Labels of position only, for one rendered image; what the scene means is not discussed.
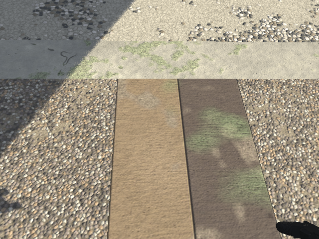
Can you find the right robot hand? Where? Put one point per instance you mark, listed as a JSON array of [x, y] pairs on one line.
[[302, 230]]

